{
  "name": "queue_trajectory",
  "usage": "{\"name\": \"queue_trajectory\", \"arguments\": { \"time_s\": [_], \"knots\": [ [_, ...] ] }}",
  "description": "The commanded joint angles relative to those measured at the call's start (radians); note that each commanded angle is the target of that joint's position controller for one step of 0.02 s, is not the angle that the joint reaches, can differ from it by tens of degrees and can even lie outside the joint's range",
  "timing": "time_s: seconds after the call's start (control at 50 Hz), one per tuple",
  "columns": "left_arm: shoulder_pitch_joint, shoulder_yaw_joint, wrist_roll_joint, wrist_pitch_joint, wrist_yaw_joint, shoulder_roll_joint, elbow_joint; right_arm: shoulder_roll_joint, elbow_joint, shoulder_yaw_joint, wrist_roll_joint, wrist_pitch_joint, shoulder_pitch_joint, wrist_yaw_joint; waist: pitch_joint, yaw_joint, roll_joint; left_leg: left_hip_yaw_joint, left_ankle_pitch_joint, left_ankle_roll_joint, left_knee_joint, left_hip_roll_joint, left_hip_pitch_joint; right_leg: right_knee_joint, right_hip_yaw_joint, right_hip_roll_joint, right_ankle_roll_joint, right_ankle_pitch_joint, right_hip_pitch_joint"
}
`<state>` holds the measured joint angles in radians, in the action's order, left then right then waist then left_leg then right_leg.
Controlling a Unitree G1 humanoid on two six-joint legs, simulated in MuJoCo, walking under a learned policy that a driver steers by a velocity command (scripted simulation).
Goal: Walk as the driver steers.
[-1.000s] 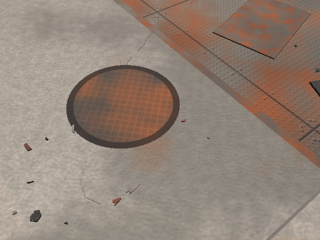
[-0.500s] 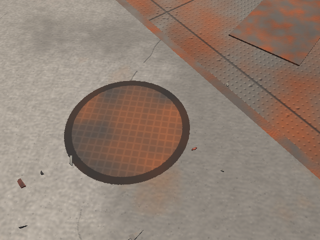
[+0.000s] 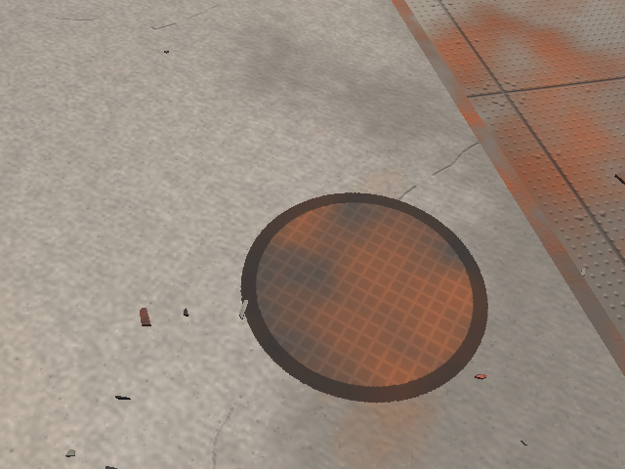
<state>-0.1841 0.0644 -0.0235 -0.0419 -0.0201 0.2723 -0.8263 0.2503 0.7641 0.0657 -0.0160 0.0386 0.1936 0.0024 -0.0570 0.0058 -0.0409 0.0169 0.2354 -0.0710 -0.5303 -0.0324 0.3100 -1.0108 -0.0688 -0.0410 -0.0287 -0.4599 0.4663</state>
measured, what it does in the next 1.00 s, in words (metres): walks ahead, turning left: right foot, then left foot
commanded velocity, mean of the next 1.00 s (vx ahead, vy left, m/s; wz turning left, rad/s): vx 0.23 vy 0.00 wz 0.57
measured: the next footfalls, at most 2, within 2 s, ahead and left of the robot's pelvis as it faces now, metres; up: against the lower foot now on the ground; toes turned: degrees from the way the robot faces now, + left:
right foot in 0.36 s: +0.06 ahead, -0.12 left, +0.00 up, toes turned +16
left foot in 0.86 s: +0.14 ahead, +0.19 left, +0.00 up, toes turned +34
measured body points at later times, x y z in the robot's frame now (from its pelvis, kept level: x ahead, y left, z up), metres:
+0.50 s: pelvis +0.01 -0.03 +0.01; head +0.03 -0.05 +0.46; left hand +0.04 +0.27 -0.09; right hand +0.20 -0.27 -0.12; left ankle -0.02 +0.08 -0.67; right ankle +0.02 -0.13 -0.74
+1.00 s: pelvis +0.13 +0.12 +0.00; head +0.15 +0.15 +0.45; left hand +0.02 +0.36 -0.14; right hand +0.40 -0.02 -0.10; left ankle +0.11 +0.17 -0.74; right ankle +0.15 -0.06 -0.65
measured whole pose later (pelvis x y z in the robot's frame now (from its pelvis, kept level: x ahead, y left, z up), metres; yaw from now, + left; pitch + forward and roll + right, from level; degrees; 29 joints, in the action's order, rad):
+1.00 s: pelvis +0.13 +0.12 +0.00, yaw +34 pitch +1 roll -1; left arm -0.33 0.05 -0.03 0.04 0.03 0.28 -0.81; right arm 0.27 0.74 0.04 -0.02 -0.02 0.19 -0.03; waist -0.04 0.05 -0.03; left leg 0.04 0.24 -0.09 -0.49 -0.07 0.27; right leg -1.12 -0.05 -0.11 0.01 -0.34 0.40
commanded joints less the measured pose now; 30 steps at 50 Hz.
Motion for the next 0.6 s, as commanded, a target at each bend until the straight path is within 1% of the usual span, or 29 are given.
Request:
{"name": "queue_trajectory", "arguments": {
  "time_s": [0.02, 0.04, 0.06, 0.1, 0.14, 0.18, 0.22, 0.26, 0.3, 0.32, 0.34, 0.36, 0.38, 0.4, 0.42, 0.44, 0.46, 0.48, 0.5, 0.54, 0.6],
  "knots": [
    [-0.037, 0.022, -0.013, 0.011, 0.002, 0.088, 0.053, 0.132, -0.07, 0.031, 0.011, -0.008, -0.019, 0.009, 0.128, 0.009, 0.145, -0.262, -0.504, -0.169, 0.189, 0.219, -0.184, -0.09, 0.077, 0.012, -0.001, 0.07, 0.101],
    [-0.038, 0.021, -0.008, 0.008, 0.004, 0.08, 0.057, 0.142, -0.067, 0.034, 0.012, -0.012, -0.002, 0.005, 0.142, 0.006, 0.122, -0.268, -0.512, -0.172, 0.185, 0.219, -0.195, -0.078, 0.081, 0.016, -0.005, 0.072, 0.094],
    [-0.029, 0.018, -0.002, 0.004, 0.003, 0.071, 0.064, 0.154, -0.064, 0.038, 0.012, -0.015, 0.015, 0.003, 0.142, 0.001, 0.112, -0.281, -0.489, -0.174, 0.186, 0.218, -0.205, -0.049, 0.086, 0.018, -0.009, 0.072, 0.097],
    [-0.005, 0.013, 0.002, -0.003, -0.002, 0.061, 0.081, 0.17, -0.059, 0.044, 0.007, -0.015, 0.041, 0.003, 0.127, -0.016, 0.129, -0.319, -0.402, -0.179, 0.194, 0.218, -0.214, 0.022, 0.094, 0.022, -0.015, 0.065, 0.104],
    [0.017, 0.011, 0.002, -0.007, -0.006, 0.064, 0.097, 0.176, -0.059, 0.047, 0.002, -0.012, 0.056, 0.003, 0.115, -0.032, 0.15, -0.358, -0.316, -0.185, 0.201, 0.217, -0.204, 0.085, 0.102, 0.029, -0.015, 0.057, 0.091],
    [0.034, 0.008, 0.005, -0.004, -0.008, 0.063, 0.112, 0.186, -0.061, 0.051, -0.003, -0.008, 0.059, 0.0, 0.111, -0.04, 0.155, -0.389, -0.264, -0.185, 0.199, 0.21, -0.179, 0.145, 0.106, 0.041, -0.01, 0.051, 0.055],
    [0.036, 0.005, 0.01, 0.001, -0.011, 0.065, 0.123, 0.195, -0.065, 0.055, -0.006, -0.004, 0.05, -0.005, 0.113, -0.042, 0.158, -0.419, -0.261, -0.18, 0.189, 0.201, -0.151, 0.199, 0.106, 0.059, -0.003, 0.044, 0.004],
    [0.024, 0.004, 0.016, 0.008, -0.014, 0.069, 0.132, 0.199, -0.069, 0.057, -0.008, -0.001, 0.034, -0.01, 0.119, -0.037, 0.165, -0.456, -0.285, -0.168, 0.176, 0.193, -0.131, 0.259, 0.106, 0.077, 0.009, 0.033, -0.053],
    [-0.012, 0.002, 0.023, 0.017, -0.018, 0.07, 0.135, 0.199, -0.072, 0.059, -0.005, 0.003, 0.007, -0.015, 0.125, -0.019, 0.173, -0.492, -0.305, -0.142, 0.161, 0.177, -0.106, 0.361, 0.106, 0.096, 0.025, 0.041, -0.134],
    [-0.048, 0.001, 0.024, 0.022, -0.021, 0.065, 0.129, 0.197, -0.075, 0.059, 0.0, 0.006, -0.016, -0.016, 0.124, 0.005, 0.169, -0.496, -0.287, -0.115, 0.146, 0.155, -0.078, 0.462, 0.101, 0.104, 0.034, 0.088, -0.203],
    [-0.095, 0.001, 0.02, 0.03, -0.027, 0.066, 0.12, 0.189, -0.08, 0.057, 0.01, 0.008, -0.042, -0.014, 0.12, 0.037, 0.153, -0.483, -0.211, -0.069, 0.118, 0.117, -0.018, 0.618, 0.103, 0.094, 0.043, 0.175, -0.304],
    [-0.131, 0.016, 0.004, 0.038, -0.035, 0.136, 0.117, 0.142, -0.093, 0.045, 0.018, 0.005, -0.029, -0.01, 0.137, 0.037, 0.025, -0.409, 0.074, -0.008, 0.019, 0.032, 0.102, 0.762, 0.253, -0.06, 0.083, 0.071, -0.415],
    [-0.091, 0.036, -0.006, 0.035, -0.034, 0.242, 0.143, 0.083, -0.112, 0.033, 0.024, 0.0, -0.002, -0.007, 0.123, 0.02, -0.222, -0.162, 0.335, 0.033, -0.213, -0.163, 0.315, 0.867, 0.569, -0.318, 0.177, -0.139, -0.484],
    [-0.062, 0.04, -0.026, 0.032, -0.026, 0.238, 0.147, 0.171, -0.107, 0.048, -0.028, -0.002, -0.029, -0.005, 0.055, 0.023, -0.156, -0.148, 0.287, 0.038, -0.38, -0.08, 0.339, 0.881, 0.598, -0.37, 0.237, -0.207, -0.332],
    [-0.023, 0.022, -0.02, 0.035, -0.022, 0.17, 0.156, 0.191, -0.097, 0.059, -0.031, -0.004, -0.027, -0.016, 0.024, -0.007, -0.1, -0.165, 0.22, 0.035, -0.455, -0.053, 0.313, 0.882, 0.546, -0.318, 0.232, -0.229, -0.285],
    [0.018, 0.012, -0.01, 0.04, -0.019, 0.133, 0.159, 0.184, -0.076, 0.06, -0.03, -0.003, 0.008, -0.03, -0.008, -0.035, -0.084, -0.151, 0.156, 0.044, -0.51, -0.045, 0.319, 0.884, 0.449, -0.254, 0.199, -0.182, -0.276],
    [0.036, 0.009, -0.004, 0.047, -0.018, 0.125, 0.165, 0.179, -0.061, 0.06, -0.03, 0.0, 0.037, -0.045, 0.003, -0.047, -0.107, -0.131, 0.111, 0.055, -0.56, -0.039, 0.33, 0.883, 0.373, -0.21, 0.174, -0.13, -0.311],
    [0.025, 0.008, -0.002, 0.054, -0.018, 0.117, 0.168, 0.169, -0.049, 0.056, -0.028, 0.002, 0.051, -0.057, 0.008, -0.036, -0.113, -0.11, 0.089, 0.065, -0.598, -0.029, 0.351, 0.882, 0.316, -0.188, 0.172, -0.081, -0.341],
    [-0.006, 0.009, -0.001, 0.061, -0.014, 0.117, 0.16, 0.157, -0.053, 0.051, -0.026, 0.001, 0.035, -0.066, 0.009, -0.019, -0.094, -0.101, 0.07, 0.073, -0.608, -0.018, 0.372, 0.883, 0.284, -0.184, 0.172, -0.048, -0.37],
    [-0.081, 0.018, -0.002, 0.077, -0.006, 0.127, 0.135, 0.139, -0.072, 0.042, -0.023, -0.001, -0.022, -0.077, -0.003, 0.019, -0.07, -0.092, 0.042, 0.088, -0.581, 0.0, 0.426, 0.886, 0.246, -0.197, 0.176, -0.004, -0.439],
    [-0.158, 0.028, -0.004, 0.096, 0.0, 0.139, 0.102, 0.128, -0.088, 0.036, -0.023, -0.004, -0.082, -0.083, -0.019, 0.057, -0.069, -0.085, 0.014, 0.105, -0.494, 0.024, 0.464, 0.893, 0.202, -0.223, 0.187, 0.05, -0.508]
  ]
}}
Keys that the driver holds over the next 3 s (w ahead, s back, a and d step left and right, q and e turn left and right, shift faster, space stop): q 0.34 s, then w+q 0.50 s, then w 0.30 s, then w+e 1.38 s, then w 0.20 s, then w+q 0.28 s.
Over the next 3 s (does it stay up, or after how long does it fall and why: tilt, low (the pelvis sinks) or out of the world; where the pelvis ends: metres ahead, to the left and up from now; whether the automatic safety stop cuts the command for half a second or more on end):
stays up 1.18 0.40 -0.02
